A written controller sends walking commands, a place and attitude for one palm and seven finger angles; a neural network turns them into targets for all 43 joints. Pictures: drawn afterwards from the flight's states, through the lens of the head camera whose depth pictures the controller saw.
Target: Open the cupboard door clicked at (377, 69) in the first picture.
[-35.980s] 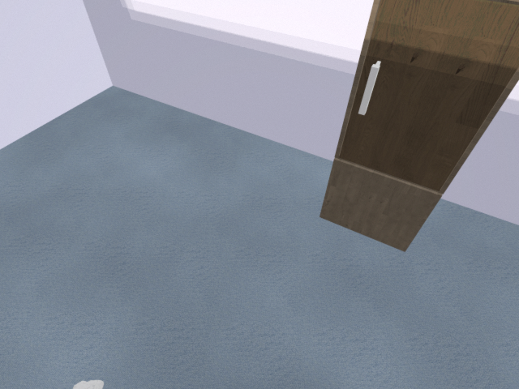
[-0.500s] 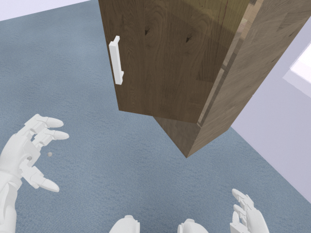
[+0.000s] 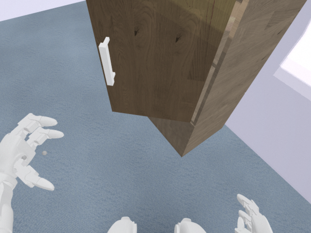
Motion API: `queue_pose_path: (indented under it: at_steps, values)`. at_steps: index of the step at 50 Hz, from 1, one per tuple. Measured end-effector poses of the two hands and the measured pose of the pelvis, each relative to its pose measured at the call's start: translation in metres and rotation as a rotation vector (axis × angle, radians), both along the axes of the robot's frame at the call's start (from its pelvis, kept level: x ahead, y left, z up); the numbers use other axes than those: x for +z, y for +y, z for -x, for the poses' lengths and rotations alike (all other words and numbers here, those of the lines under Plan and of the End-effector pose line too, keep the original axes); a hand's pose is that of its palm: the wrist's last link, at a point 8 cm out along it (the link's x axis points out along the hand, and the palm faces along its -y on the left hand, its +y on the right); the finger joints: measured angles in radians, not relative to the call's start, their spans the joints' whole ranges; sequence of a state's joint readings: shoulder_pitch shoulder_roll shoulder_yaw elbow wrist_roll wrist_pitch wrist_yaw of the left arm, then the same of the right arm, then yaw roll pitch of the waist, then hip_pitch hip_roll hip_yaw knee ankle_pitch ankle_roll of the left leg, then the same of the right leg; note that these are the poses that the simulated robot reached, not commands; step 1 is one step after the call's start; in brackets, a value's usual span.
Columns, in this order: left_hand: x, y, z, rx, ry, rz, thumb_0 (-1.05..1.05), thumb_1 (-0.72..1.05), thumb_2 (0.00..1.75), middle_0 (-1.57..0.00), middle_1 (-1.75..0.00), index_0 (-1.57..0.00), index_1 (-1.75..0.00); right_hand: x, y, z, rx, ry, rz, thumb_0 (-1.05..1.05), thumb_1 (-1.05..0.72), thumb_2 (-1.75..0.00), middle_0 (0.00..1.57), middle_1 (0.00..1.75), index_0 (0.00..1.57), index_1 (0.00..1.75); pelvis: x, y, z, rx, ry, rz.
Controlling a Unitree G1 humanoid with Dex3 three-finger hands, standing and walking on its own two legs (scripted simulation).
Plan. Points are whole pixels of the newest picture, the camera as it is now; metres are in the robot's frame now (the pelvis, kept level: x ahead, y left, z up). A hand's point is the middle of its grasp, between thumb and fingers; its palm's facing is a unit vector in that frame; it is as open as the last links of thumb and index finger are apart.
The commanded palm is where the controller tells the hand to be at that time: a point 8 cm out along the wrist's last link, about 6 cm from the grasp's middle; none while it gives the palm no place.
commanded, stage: raise the hand with hooked fingers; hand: left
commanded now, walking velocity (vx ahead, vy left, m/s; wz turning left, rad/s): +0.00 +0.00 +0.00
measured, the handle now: (108, 62) +0.62 +0.19 +0.04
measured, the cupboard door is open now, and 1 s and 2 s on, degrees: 46 46 46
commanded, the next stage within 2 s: move the hooked fingers beside the handle in 0.06 s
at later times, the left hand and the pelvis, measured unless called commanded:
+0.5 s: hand (57, 131) +0.34 +0.26 +0.06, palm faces -0.13 -0.99 -0.03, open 14.0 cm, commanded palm +0.32 +0.31 +0.05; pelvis -0.01 -0.01 -0.01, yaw +0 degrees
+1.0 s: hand (71, 99) +0.44 +0.26 +0.05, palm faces -0.12 -0.99 -0.01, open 14.0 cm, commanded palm +0.43 +0.31 +0.05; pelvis +0.00 +0.00 -0.02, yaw -2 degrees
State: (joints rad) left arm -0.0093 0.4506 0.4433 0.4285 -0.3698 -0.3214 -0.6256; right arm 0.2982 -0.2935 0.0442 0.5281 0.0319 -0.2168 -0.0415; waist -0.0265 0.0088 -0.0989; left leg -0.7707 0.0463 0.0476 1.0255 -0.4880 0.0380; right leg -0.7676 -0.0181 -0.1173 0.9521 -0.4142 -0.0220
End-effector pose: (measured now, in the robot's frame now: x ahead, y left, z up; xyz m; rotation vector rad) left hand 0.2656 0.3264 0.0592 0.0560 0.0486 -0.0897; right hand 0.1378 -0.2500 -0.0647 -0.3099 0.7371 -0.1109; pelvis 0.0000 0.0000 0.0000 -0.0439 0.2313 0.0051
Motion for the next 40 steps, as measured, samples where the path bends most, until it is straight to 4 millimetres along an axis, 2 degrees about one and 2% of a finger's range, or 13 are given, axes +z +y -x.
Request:
queue_pose_path:
  at_steps: [10,14,23,40]
  values:
    - [0.002,-0.001,0.004,0.004,0.000,0.004,-0.01,-0.50,0.30,-0.30,-1.20,-0.30,-1.20,-0.002,0.004,-0.008,0.019,-0.025,-0.018,0.01,-0.91,-0.90,0.20,0.30,0.20,0.30,-0.001,-0.003,0.002,0.003,-0.003,-0.002]
    - [0.001,0.000,-0.002,0.007,-0.008,0.009,-0.01,-0.50,0.30,-0.30,-1.20,-0.31,-1.20,-0.005,0.002,-0.007,0.026,-0.017,-0.005,0.01,-0.91,-0.90,0.20,0.30,0.20,0.30,-0.003,-0.004,0.004,0.009,-0.002,-0.001]
    - [0.002,-0.010,-0.047,-0.037,-0.019,0.017,-0.01,-0.50,0.30,-0.30,-1.20,-0.30,-1.20,-0.014,-0.007,0.010,-0.012,0.048,0.020,0.01,-0.91,-0.90,0.20,0.30,0.20,0.30,-0.007,-0.005,0.009,0.007,0.020,-0.002]
    - [-0.008,-0.006,-0.120,-0.017,0.014,0.031,-0.01,-0.50,0.30,-0.30,-1.20,-0.30,-1.20,-0.031,-0.024,0.076,-0.128,0.294,0.049,0.01,-0.91,-0.90,0.20,0.30,0.20,0.30,-0.013,-0.004,0.006,-0.019,0.088,-0.003]
